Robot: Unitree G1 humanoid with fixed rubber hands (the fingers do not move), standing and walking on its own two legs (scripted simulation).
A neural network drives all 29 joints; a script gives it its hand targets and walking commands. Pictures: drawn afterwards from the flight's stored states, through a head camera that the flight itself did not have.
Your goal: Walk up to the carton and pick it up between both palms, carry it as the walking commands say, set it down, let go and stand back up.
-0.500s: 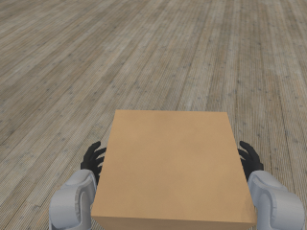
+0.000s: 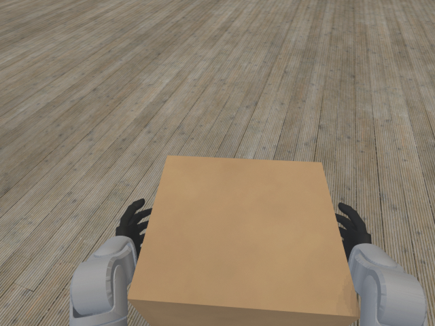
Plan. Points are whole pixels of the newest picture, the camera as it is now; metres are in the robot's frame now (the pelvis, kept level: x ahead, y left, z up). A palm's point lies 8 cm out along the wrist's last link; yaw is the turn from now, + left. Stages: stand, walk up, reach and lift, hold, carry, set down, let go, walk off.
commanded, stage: carry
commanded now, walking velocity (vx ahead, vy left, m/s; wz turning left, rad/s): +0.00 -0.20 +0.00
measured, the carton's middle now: (238, 257) +0.27 -0.01 +0.00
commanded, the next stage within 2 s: none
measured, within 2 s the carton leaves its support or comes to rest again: neither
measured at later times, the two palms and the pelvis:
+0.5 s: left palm (188, 273) +0.20 +0.07 +0.08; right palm out of the picture +0.20 -0.30 +0.09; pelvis -0.04 -0.12 +0.01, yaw +0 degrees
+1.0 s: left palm (274, 318) +0.15 -0.05 +0.08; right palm out of the picture +0.16 -0.42 +0.09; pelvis -0.09 -0.25 +0.01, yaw +0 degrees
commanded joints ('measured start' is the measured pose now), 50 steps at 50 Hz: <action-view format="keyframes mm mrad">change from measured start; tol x32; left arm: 1 -435 -742 -749 -215 -300 -3 -180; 50 -487 -758 -815 -201 -348 2 -186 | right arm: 1 -498 815 853 -140 369 -2 205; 50 -424 772 807 -140 328 -15 188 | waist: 1 -2 -238 -269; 11 -14 -129 -284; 13 -31 281 -144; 25 -20 202 -227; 29 0 -376 -318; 43 -28 287 -140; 50 -24 130 -177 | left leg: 1 -109 -94 22 301 -97 32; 10 223 -111 106 -328 180 86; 13 397 340 -402 -561 401 233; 24 316 160 -44 -356 717 129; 27 173 73 12 -161 500 33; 29 -55 -76 56 93 -183 -3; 32 -99 -93 17 281 -98 39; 40 238 -105 101 -340 198 87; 43 374 360 -414 -564 404 250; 50 304 156 -60 -449 617 173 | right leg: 1 279 -239 222 -172 437 -174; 10 200 -172 161 -182 220 -153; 14 -263 -51 105 278 -254 25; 25 58 27 -46 -88 -54 57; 30 344 -264 265 -139 647 -172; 43 -240 -22 45 182 -262 17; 50 -109 -17 30 246 -176 78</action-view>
